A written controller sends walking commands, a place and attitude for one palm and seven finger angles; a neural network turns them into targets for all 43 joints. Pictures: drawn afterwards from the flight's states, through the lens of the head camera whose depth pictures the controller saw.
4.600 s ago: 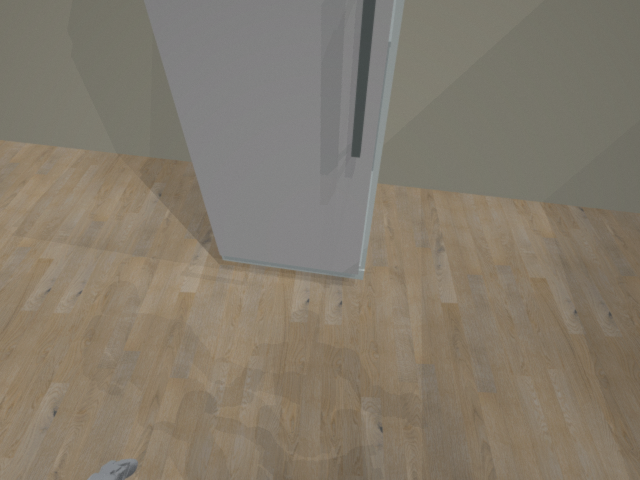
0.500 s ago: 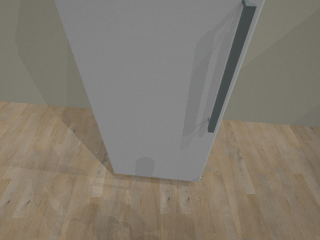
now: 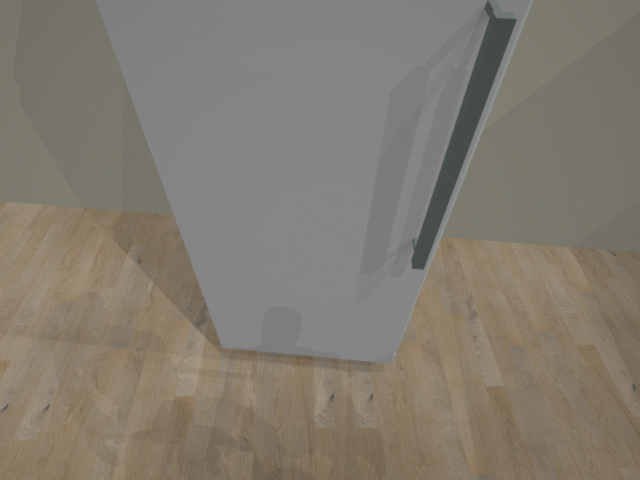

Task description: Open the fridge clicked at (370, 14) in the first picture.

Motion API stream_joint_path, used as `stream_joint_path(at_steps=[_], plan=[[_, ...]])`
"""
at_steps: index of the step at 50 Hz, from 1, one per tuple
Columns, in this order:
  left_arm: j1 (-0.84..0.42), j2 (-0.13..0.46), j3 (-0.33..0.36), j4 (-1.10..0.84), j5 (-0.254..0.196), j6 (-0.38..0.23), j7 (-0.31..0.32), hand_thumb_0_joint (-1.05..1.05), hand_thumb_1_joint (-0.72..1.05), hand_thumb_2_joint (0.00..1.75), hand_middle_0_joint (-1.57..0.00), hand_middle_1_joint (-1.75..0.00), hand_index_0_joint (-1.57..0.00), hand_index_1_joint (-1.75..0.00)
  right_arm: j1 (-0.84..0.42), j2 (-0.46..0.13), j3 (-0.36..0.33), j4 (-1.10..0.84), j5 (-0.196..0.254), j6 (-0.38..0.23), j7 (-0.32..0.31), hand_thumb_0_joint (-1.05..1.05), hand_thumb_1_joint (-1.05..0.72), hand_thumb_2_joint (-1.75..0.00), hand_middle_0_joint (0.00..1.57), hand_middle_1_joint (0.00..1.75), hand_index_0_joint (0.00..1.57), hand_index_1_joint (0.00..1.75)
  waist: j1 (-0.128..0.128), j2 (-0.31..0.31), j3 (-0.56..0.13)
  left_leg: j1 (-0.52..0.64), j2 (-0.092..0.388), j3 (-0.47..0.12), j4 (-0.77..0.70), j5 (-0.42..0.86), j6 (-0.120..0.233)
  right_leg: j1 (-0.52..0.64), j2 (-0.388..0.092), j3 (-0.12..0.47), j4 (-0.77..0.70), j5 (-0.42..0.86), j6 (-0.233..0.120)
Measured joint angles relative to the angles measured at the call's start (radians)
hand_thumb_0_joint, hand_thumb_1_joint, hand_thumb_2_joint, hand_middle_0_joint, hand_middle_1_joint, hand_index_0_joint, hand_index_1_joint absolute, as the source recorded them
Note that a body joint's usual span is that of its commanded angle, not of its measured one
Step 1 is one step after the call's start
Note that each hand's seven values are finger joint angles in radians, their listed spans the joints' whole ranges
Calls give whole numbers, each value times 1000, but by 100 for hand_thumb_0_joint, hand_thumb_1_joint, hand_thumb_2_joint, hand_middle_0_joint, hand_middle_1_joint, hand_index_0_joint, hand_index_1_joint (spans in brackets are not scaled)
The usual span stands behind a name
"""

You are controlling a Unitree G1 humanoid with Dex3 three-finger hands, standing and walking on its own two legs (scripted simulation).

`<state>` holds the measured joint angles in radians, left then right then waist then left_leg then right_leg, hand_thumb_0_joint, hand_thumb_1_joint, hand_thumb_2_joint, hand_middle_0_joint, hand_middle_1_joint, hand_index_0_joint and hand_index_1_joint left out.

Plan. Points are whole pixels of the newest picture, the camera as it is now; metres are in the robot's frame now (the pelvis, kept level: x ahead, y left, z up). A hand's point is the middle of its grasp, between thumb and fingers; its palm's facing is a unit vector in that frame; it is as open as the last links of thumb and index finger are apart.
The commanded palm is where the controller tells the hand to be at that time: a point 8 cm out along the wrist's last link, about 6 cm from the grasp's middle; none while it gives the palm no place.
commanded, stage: look again from close up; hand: right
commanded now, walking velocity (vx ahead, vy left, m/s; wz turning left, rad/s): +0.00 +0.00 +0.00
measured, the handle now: (446, 165) +0.54 -0.16 +0.11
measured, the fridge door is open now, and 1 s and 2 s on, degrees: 0 0 0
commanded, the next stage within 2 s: raise the hand to about handle height in 0.82 s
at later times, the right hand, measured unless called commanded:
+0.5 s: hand out of the picture +0.08 -0.19 -0.17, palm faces +0.00 +0.97 -0.25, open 7.4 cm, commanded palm none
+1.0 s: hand out of the picture +0.13 -0.20 -0.13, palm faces +0.20 +0.95 -0.23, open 7.4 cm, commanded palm +0.14 -0.25 -0.06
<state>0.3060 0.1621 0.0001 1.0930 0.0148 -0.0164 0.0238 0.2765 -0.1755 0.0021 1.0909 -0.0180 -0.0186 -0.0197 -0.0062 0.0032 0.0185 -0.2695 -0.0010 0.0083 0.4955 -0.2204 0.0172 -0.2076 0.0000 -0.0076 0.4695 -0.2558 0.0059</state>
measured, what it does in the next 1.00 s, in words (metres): stands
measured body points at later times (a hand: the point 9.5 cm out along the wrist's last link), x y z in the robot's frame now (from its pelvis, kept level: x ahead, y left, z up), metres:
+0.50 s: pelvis +0.03 +0.01 +0.00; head +0.05 +0.01 +0.45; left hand +0.06 +0.24 -0.16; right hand +0.08 -0.24 -0.15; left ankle +0.03 +0.11 -0.74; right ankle +0.00 -0.12 -0.74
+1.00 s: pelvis +0.04 +0.01 +0.00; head +0.06 +0.01 +0.45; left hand +0.09 +0.25 -0.14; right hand +0.12 -0.25 -0.11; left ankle +0.03 +0.11 -0.74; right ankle +0.00 -0.12 -0.74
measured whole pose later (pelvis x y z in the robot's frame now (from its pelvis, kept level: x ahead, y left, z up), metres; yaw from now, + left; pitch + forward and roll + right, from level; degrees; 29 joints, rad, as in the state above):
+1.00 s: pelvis +0.04 +0.01 +0.00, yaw +0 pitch +0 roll +0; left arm 0.28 0.20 0.00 0.99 -0.02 -0.10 0.06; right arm 0.37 -0.19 -0.06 0.62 0.07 -0.01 -0.05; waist -0.02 -0.01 0.04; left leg -0.21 -0.02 0.02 0.47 -0.26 0.03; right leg -0.15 -0.02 -0.01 0.45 -0.30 0.02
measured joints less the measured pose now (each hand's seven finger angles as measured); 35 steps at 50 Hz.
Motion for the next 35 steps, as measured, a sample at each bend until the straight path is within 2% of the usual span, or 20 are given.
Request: stream_joint_path(at_steps=[17,35], plan=[[-65,14,-4,18,-1,-3,3,0,91,89,-19,-30,-20,-30,-75,-28,-2,0,0,-6,-4,1,-91,-90,20,30,20,30,4,-8,10,49,-7,4,-10,-33,7,56,-7,3,-28,-23,9],[-100,38,-3,30,1,1,4,0,91,89,-20,-30,-20,-30,-82,-43,-3,11,2,-6,-2,1,-91,-90,20,30,20,30,-2,-1,20,81,-17,11,-40,-38,15,87,-18,10,-59,-26,18]])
